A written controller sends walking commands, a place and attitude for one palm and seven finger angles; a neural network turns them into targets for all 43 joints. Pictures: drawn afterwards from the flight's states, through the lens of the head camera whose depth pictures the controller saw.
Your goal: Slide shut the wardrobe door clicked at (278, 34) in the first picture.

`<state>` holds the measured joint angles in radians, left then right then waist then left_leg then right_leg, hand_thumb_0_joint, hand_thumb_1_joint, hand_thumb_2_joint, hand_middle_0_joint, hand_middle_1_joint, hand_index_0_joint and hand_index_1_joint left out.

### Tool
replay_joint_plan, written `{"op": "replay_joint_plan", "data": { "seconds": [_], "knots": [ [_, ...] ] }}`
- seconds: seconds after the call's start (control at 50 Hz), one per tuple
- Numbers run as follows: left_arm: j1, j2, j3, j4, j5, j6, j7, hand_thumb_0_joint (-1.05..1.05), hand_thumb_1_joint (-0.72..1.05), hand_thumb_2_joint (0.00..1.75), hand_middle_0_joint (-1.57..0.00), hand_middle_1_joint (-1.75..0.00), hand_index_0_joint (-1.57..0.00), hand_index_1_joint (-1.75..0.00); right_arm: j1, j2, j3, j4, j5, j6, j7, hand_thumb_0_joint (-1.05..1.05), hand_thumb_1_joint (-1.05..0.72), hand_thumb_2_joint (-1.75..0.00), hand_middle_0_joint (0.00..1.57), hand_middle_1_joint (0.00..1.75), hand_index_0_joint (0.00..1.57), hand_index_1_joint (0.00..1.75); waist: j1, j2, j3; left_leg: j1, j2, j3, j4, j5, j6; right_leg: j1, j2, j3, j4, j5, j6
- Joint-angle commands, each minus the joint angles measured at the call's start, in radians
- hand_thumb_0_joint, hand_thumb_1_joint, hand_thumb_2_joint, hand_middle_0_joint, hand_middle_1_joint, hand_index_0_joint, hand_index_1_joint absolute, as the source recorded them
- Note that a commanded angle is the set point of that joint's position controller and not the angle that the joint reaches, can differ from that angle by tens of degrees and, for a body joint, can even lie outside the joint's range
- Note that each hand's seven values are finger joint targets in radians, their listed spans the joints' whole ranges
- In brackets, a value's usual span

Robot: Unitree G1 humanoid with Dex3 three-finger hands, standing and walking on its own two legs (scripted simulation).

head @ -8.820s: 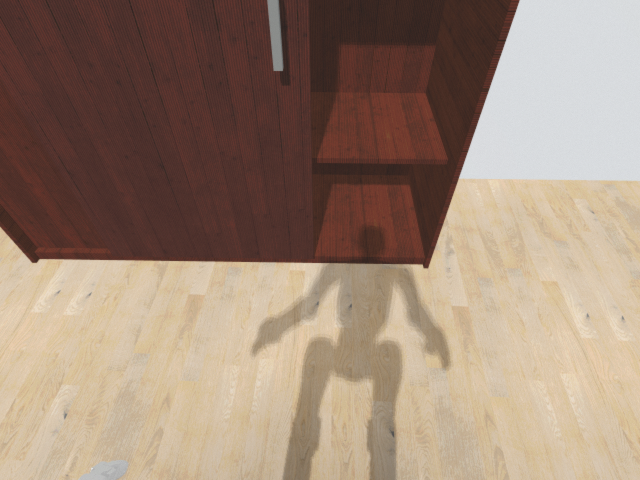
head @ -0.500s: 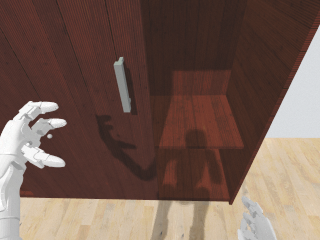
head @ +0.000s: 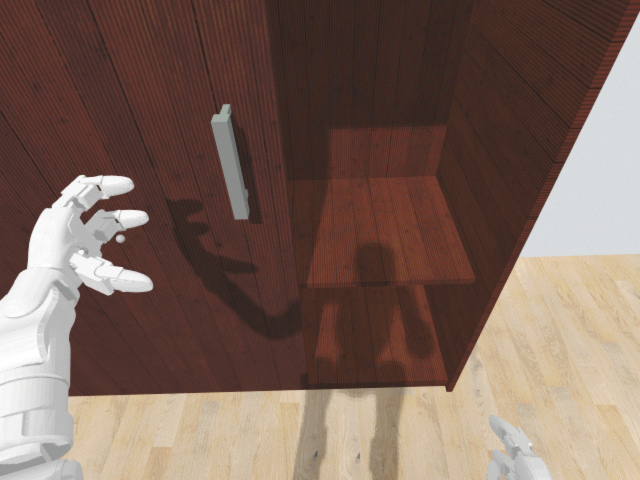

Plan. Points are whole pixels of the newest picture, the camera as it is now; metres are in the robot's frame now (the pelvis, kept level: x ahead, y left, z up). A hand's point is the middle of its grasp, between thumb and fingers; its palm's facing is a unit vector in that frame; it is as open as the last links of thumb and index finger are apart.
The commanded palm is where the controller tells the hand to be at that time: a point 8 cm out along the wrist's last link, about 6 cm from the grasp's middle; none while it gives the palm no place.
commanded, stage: move the hooked fingers beside the handle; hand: left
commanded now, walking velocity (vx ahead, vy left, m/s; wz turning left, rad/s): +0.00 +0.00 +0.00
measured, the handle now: (234, 164) +0.52 +0.17 +0.15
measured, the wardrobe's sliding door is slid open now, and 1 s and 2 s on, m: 0.44 0.44 0.44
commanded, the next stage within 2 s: feel for the door with the fingertips in 1.86 s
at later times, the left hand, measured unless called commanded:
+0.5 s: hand (152, 212) +0.39 +0.24 +0.16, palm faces +0.13 -0.99 -0.02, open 14.0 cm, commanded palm +0.36 +0.29 +0.16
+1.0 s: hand (165, 190) +0.44 +0.24 +0.16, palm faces +0.12 -0.99 -0.01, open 14.0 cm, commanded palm +0.42 +0.30 +0.15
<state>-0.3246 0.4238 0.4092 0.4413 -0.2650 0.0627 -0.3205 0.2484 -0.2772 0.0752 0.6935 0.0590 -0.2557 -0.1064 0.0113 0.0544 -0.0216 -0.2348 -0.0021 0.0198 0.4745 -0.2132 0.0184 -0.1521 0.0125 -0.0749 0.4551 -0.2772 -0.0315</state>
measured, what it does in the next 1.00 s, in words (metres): stands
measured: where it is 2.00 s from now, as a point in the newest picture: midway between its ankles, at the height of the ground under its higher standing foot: outside the picture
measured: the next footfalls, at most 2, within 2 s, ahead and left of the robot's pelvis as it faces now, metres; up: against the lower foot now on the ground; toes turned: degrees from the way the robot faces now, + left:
none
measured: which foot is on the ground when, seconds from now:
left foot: down 0.00-1.00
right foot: down 0.00-1.00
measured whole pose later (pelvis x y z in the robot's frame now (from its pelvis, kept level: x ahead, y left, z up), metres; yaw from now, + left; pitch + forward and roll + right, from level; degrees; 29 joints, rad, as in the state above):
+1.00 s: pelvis +0.01 +0.00 +0.00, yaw -1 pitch +3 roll -1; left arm -0.65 0.48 0.41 0.85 -0.18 -0.05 -0.26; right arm 0.35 -0.30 0.04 0.72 0.05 -0.15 -0.07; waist -0.06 0.04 -0.05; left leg -0.33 0.01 0.03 0.53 -0.25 0.02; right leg -0.25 0.02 -0.06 0.50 -0.30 -0.03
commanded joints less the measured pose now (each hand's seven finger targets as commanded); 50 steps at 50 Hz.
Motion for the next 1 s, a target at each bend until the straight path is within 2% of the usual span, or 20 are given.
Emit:
{"op": "replay_joint_plan", "data": {
  "seconds": [0.0, 0.04, 0.14, 0.16, 0.22, 0.26, 0.28, 0.3, 0.36, 0.4, 0.46, 0.5, 0.56, 0.68, 0.76, 0.8, 0.86, 0.92, 0.96, 0.98],
  "knots": [
    [-0.374, 0.283, 0.071, -0.252, -0.008, -0.082, 0.011, 0.00, -0.50, 0.30, -0.30, -1.20, -0.30, -1.20, -0.101, -0.128, -0.054, -0.163, 0.005, -0.048, -0.005, 0.00, -0.90, -0.90, 0.20, 0.30, 0.20, 0.30, 0.008, 0.032, -0.233, 0.170, 0.008, -0.057, -0.037, 0.171, 0.025, -0.032, -0.014, 0.047, -0.060, 0.268, 0.009],
    [-0.364, 0.264, 0.064, -0.263, -0.009, -0.084, 0.013, 0.00, -0.50, 0.30, -0.30, -1.20, -0.30, -1.20, -0.093, -0.128, -0.057, -0.162, 0.004, -0.045, -0.003, 0.00, -0.90, -0.90, 0.20, 0.30, 0.20, 0.30, 0.008, 0.044, -0.242, 0.186, 0.010, -0.058, -0.034, 0.205, 0.021, -0.034, -0.012, 0.042, -0.054, 0.291, 0.007],
    [-0.402, 0.221, 0.018, -0.216, -0.003, -0.069, 0.034, 0.00, -0.50, 0.30, -0.30, -1.20, -0.30, -1.20, -0.081, -0.135, -0.059, -0.145, 0.007, -0.030, -0.005, 0.00, -0.90, -0.90, 0.20, 0.30, 0.20, 0.30, -0.011, 0.001, -0.172, 0.161, 0.017, -0.071, -0.048, 0.147, 0.019, -0.082, -0.010, 0.037, -0.063, 0.228, 0.009],
    [-0.406, 0.224, 0.022, -0.214, 0.001, -0.068, 0.042, 0.00, -0.50, 0.30, -0.30, -1.20, -0.30, -1.20, -0.078, -0.137, -0.062, -0.141, 0.005, -0.027, -0.005, 0.00, -0.90, -0.90, 0.20, 0.30, 0.20, 0.30, -0.007, -0.022, -0.175, 0.155, 0.018, -0.069, -0.046, 0.144, 0.021, -0.077, -0.009, 0.037, -0.065, 0.226, 0.009],
    [-0.448, 0.238, 0.022, -0.231, 0.017, -0.072, 0.063, 0.00, -0.50, 0.30, -0.30, -1.20, -0.30, -1.20, -0.076, -0.135, -0.063, -0.141, 0.004, -0.020, -0.006, 0.00, -0.90, -0.90, 0.20, 0.30, 0.20, 0.30, -0.011, 0.028, -0.207, 0.175, 0.017, -0.071, -0.048, 0.156, 0.017, -0.070, -0.012, 0.042, -0.059, 0.229, 0.006],
    [-0.465, 0.246, 0.029, -0.223, 0.021, -0.080, 0.075, 0.00, -0.50, 0.30, -0.30, -1.20, -0.30, -1.20, -0.068, -0.136, -0.064, -0.134, 0.000, -0.014, -0.006, 0.00, -0.90, -0.90, 0.20, 0.30, 0.20, 0.30, -0.012, -0.010, -0.227, 0.183, 0.019, -0.068, -0.038, 0.176, 0.021, -0.060, -0.010, 0.045, -0.061, 0.248, 0.007],
    [-0.468, 0.261, 0.041, -0.209, 0.024, -0.082, 0.078, 0.00, -0.50, 0.30, -0.30, -1.20, -0.30, -1.20, -0.065, -0.137, -0.064, -0.132, 0.000, -0.011, -0.006, 0.00, -0.90, -0.90, 0.20, 0.30, 0.20, 0.30, -0.011, 0.012, -0.226, 0.173, 0.017, -0.065, -0.041, 0.174, 0.019, -0.054, -0.012, 0.047, -0.059, 0.251, 0.007],
    [-0.486, 0.234, 0.020, -0.218, 0.022, -0.086, 0.080, 0.00, -0.50, 0.30, -0.30, -1.20, -0.30, -1.20, -0.063, -0.134, -0.063, -0.135, -0.001, -0.009, -0.005, 0.00, -0.90, -0.90, 0.20, 0.30, 0.20, 0.30, -0.016, 0.007, -0.242, 0.188, 0.016, -0.064, -0.038, 0.194, 0.020, -0.051, -0.012, 0.046, -0.055, 0.272, 0.007],
    [-0.494, 0.254, 0.030, -0.136, 0.032, -0.080, 0.082, 0.00, -0.50, 0.30, -0.30, -1.20, -0.30, -1.20, -0.050, -0.137, -0.064, -0.121, 0.000, 0.004, -0.005, 0.00, -0.90, -0.90, 0.20, 0.30, 0.20, 0.30, -0.017, -0.010, -0.215, 0.164, 0.018, -0.059, -0.032, 0.192, 0.020, -0.057, -0.011, 0.046, -0.056, 0.276, 0.007],
    [-0.546, 0.224, -0.008, -0.112, 0.035, -0.081, 0.080, 0.00, -0.50, 0.30, -0.30, -1.20, -0.30, -1.20, -0.048, -0.137, -0.061, -0.124, 0.001, 0.008, -0.003, 0.00, -0.90, -0.90, 0.20, 0.30, 0.20, 0.30, -0.029, 0.005, -0.201, 0.151, 0.015, -0.061, -0.036, 0.165, 0.020, -0.074, -0.014, 0.048, -0.055, 0.257, 0.007],
    [-0.549, 0.272, 0.031, -0.084, 0.043, -0.094, 0.082, 0.00, -0.50, 0.30, -0.30, -1.20, -0.30, -1.20, -0.028, -0.141, -0.067, -0.122, -0.003, 0.016, 0.000, 0.00, -0.90, -0.90, 0.20, 0.30, 0.20, 0.30, -0.020, -0.011, -0.245, 0.157, 0.015, -0.053, -0.018, 0.210, 0.023, -0.048, -0.012, 0.051, -0.046, 0.304, 0.005],
    [-0.593, 0.251, 0.009, -0.092, 0.040, -0.107, 0.077, 0.00, -0.50, 0.30, -0.30, -1.20, -0.30, -1.20, -0.021, -0.139, -0.068, -0.126, -0.003, 0.019, 0.003, 0.00, -0.90, -0.90, 0.20, 0.30, 0.20, 0.30, -0.032, 0.000, -0.271, 0.171, 0.013, -0.053, -0.014, 0.228, 0.023, -0.046, -0.014, 0.052, -0.038, 0.327, 0.007],
    [-0.586, 0.284, 0.034, -0.006, 0.044, -0.110, 0.070, 0.00, -0.50, 0.30, -0.30, -1.20, -0.30, -1.20, -0.001, -0.147, -0.070, -0.113, -0.003, 0.030, 0.004, 0.00, -0.90, -0.90, 0.20, 0.30, 0.20, 0.30, -0.034, -0.039, -0.240, 0.133, 0.013, -0.048, -0.004, 0.218, 0.027, -0.057, -0.011, 0.053, -0.038, 0.330, 0.009],
    [-0.682, 0.285, 0.010, 0.010, 0.053, -0.138, 0.060, 0.00, -0.50, 0.30, -0.30, -1.20, -0.30, -1.20, 0.027, -0.148, -0.077, -0.114, -0.004, 0.038, 0.013, 0.00, -0.90, -0.90, 0.20, 0.30, 0.20, 0.30, -0.052, 0.019, -0.269, 0.148, 0.010, -0.045, 0.013, 0.236, 0.029, -0.072, -0.012, 0.060, -0.027, 0.351, 0.008],
    [-0.679, 0.361, 0.071, 0.073, 0.049, -0.150, 0.061, 0.00, -0.50, 0.30, -0.30, -1.20, -0.30, -1.20, 0.049, -0.162, -0.083, -0.105, -0.005, 0.046, 0.014, 0.00, -0.90, -0.90, 0.20, 0.30, 0.20, 0.30, -0.043, -0.040, -0.285, 0.112, 0.008, -0.040, 0.021, 0.241, 0.033, -0.052, -0.010, 0.063, -0.021, 0.381, 0.011],
    [-0.700, 0.317, 0.032, 0.097, 0.059, -0.154, 0.055, 0.00, -0.50, 0.30, -0.30, -1.20, -0.30, -1.20, 0.057, -0.156, -0.080, -0.105, -0.005, 0.051, 0.017, 0.00, -0.90, -0.90, 0.20, 0.30, 0.20, 0.30, -0.055, 0.005, -0.262, 0.107, 0.009, -0.041, 0.018, 0.218, 0.030, -0.077, -0.011, 0.062, -0.019, 0.352, 0.009],
    [-0.741, 0.334, 0.027, 0.150, 0.064, -0.163, 0.056, 0.00, -0.50, 0.30, -0.30, -1.20, -0.30, -1.20, 0.072, -0.165, -0.083, -0.100, -0.004, 0.057, 0.020, 0.00, -0.90, -0.90, 0.20, 0.30, 0.20, 0.30, -0.063, -0.024, -0.248, 0.089, 0.008, -0.040, 0.023, 0.194, 0.035, -0.098, -0.008, 0.064, -0.024, 0.327, 0.010],
    [-0.778, 0.360, 0.046, 0.174, 0.074, -0.180, 0.057, 0.00, -0.50, 0.30, -0.30, -1.20, -0.30, -1.20, 0.092, -0.166, -0.086, -0.093, -0.007, 0.063, 0.021, 0.00, -0.90, -0.90, 0.20, 0.30, 0.20, 0.30, -0.067, 0.018, -0.289, 0.102, 0.008, -0.042, 0.030, 0.202, 0.032, -0.096, -0.009, 0.068, -0.013, 0.331, 0.008],
    [-0.793, 0.387, 0.060, 0.226, 0.072, -0.189, 0.058, 0.00, -0.50, 0.30, -0.30, -1.20, -0.30, -1.20, 0.103, -0.174, -0.087, -0.085, -0.008, 0.067, 0.024, 0.00, -0.90, -0.90, 0.20, 0.30, 0.20, 0.30, -0.072, -0.045, -0.264, 0.069, 0.009, -0.041, 0.036, 0.183, 0.037, -0.107, -0.007, 0.068, -0.018, 0.325, 0.011],
    [-0.798, 0.391, 0.067, 0.244, 0.077, -0.195, 0.057, 0.00, -0.50, 0.30, -0.30, -1.20, -0.30, -1.20, 0.111, -0.174, -0.087, -0.086, -0.010, 0.071, 0.023, 0.00, -0.90, -0.90, 0.20, 0.30, 0.20, 0.30, -0.078, -0.041, -0.280, 0.061, 0.009, -0.034, 0.037, 0.173, 0.037, -0.101, -0.008, 0.073, -0.010, 0.328, 0.014]
  ]
}}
